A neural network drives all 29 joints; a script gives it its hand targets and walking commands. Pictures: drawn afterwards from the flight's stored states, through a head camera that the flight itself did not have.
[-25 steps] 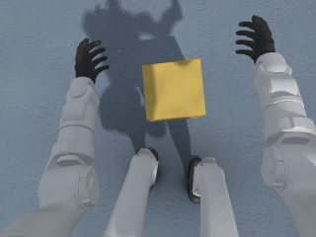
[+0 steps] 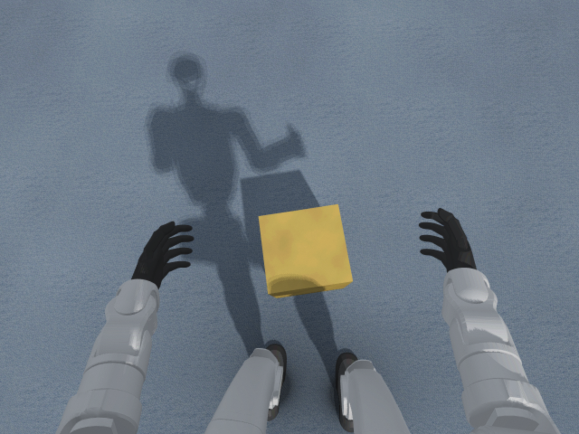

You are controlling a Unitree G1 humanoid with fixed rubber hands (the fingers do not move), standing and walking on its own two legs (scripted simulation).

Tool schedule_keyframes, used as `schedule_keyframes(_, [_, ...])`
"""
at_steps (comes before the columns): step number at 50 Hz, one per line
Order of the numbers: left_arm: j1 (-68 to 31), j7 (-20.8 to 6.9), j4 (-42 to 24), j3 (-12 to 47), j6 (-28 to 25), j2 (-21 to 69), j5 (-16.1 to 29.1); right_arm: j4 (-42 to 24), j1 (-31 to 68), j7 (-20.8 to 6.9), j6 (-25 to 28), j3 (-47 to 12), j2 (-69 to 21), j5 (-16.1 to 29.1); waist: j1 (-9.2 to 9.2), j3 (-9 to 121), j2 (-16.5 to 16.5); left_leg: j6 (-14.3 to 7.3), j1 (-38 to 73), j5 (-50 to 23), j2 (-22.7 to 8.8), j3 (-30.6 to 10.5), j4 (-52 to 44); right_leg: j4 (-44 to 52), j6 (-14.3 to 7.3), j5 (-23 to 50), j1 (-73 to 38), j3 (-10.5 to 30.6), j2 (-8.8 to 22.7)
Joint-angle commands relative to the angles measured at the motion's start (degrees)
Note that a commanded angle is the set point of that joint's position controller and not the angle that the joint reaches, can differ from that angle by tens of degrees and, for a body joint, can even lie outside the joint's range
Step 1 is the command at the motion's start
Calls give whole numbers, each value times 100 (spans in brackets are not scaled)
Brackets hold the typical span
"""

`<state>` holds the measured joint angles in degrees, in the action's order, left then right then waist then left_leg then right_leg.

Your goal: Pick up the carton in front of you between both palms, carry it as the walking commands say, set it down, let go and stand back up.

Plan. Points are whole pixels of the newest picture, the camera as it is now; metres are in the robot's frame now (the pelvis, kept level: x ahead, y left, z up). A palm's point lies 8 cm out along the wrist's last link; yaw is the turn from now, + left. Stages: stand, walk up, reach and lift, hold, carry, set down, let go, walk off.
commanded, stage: let go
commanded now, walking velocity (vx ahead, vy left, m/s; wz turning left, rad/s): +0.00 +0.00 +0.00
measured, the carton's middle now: (304, 255) +0.42 +0.04 -0.59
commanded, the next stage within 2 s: stand in 0.90 s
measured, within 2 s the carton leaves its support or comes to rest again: neither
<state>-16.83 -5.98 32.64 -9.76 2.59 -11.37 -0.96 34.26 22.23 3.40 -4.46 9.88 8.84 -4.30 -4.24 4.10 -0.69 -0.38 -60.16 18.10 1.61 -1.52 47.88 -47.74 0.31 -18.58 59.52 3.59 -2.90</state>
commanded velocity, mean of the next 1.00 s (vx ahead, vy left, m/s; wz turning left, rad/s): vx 0.00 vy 0.00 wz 0.00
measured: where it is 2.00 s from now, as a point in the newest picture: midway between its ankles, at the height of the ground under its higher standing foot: (309, 399)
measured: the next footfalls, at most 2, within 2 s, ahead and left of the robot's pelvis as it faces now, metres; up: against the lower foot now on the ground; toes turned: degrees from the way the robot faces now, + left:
none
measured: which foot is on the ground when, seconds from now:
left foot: down 0.00-1.00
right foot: down 0.00-1.00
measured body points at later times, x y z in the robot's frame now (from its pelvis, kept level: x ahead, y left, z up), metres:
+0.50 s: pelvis +0.05 -0.01 +0.06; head +0.08 -0.01 +0.51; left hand +0.21 +0.23 -0.02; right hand +0.23 -0.24 -0.02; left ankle +0.02 +0.11 -0.68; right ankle +0.02 -0.12 -0.68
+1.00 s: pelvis +0.03 +0.00 +0.05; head +0.03 +0.00 +0.50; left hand +0.20 +0.26 -0.02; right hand +0.20 -0.25 -0.03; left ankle +0.02 +0.11 -0.68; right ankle +0.02 -0.12 -0.68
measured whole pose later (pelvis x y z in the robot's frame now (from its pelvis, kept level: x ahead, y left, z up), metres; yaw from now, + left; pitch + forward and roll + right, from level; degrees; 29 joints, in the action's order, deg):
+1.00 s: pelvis +0.03 +0.00 +0.05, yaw +2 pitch -3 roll +0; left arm 10.9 0.7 28.5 -2.0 6.6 -15.8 -1.9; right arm 32.9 -12.6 0.0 -3.5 1.7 14.3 -2.5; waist -0.5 -2.0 0.7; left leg -0.3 -10.4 17.2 1.8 -3.3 30.3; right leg -29.8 -0.6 -18.1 9.1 2.0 -1.7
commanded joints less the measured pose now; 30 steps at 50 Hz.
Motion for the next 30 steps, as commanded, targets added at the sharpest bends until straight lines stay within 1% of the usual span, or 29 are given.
schedule_keyframes(1, [407,3,-577,116,-207,-468,143,-619,27,-89,262,-72,429,77,-29,3244,126,144,3130,-2357,-20,-40,-508,594,61,1428,-2068,-239,-47])
schedule_keyframes(8, [1873,183,-914,448,-385,-422,311,-582,-1589,-221,518,-228,571,194,71,2485,-125,224,4608,-3705,-82,-217,-1031,1243,15,1912,-2649,-240,-63])
schedule_keyframes(11, [2362,233,-1096,542,-433,-438,332,-701,-2121,-274,617,-276,655,227,128,2075,-117,228,4994,-3903,-75,-243,-1364,1609,7,2118,-3202,-235,-68])
schedule_keyframes(13, [2570,245,-1170,596,-438,-475,339,-803,-2402,-308,649,-322,693,252,182,1714,-25,226,5069,-3704,-47,-210,-1635,1863,18,2241,-3712,-225,-56])
schedule_keyframes(16, [2746,226,-1242,654,-402,-559,327,-971,-2793,-367,626,-426,695,296,254,1147,217,208,4946,-3022,19,-126,-2044,2180,33,2389,-4529,-167,11])
schedule_keyframes(19, [2863,194,-1285,695,-306,-605,297,-1125,-3135,-450,520,-505,707,357,343,683,310,192,4986,-2450,68,-55,-2325,2381,44,2391,-4974,-144,74])
schedule_keyframes(24, [2818,170,-1292,641,-37,-670,193,-1340,-3303,-619,235,-604,744,425,382,-63,167,141,5181,-1660,108,33,-2551,2630,65,1798,-5167,-174,139])
schedule_keyframes(30, [2785,175,-1297,535,306,-662,25,-1515,-3238,-749,-93,-650,803,459,338,-646,-7,108,5335,-1182,120,88,-2610,2778,56,1256,-5267,-182,173])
